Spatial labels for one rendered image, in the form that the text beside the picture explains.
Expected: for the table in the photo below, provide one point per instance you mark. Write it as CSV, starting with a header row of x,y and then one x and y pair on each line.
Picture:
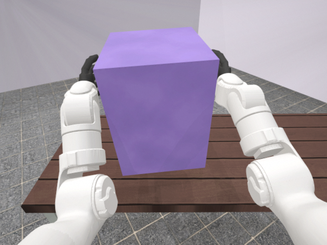
x,y
219,187

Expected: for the right robot forearm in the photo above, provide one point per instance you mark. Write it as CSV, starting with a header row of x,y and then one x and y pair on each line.
x,y
260,135

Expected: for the left robot upper arm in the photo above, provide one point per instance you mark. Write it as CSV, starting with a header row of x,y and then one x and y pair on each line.
x,y
83,204

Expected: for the right robot hand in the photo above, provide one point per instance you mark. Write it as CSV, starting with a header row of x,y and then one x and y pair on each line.
x,y
223,63

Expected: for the left robot hand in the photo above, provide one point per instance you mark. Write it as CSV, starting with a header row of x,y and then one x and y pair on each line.
x,y
87,70

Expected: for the right robot upper arm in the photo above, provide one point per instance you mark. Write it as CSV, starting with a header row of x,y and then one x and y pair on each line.
x,y
283,184

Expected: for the carton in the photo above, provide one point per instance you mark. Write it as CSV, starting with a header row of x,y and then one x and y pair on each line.
x,y
158,88

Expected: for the left robot forearm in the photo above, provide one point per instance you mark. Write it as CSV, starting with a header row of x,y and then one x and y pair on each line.
x,y
81,133

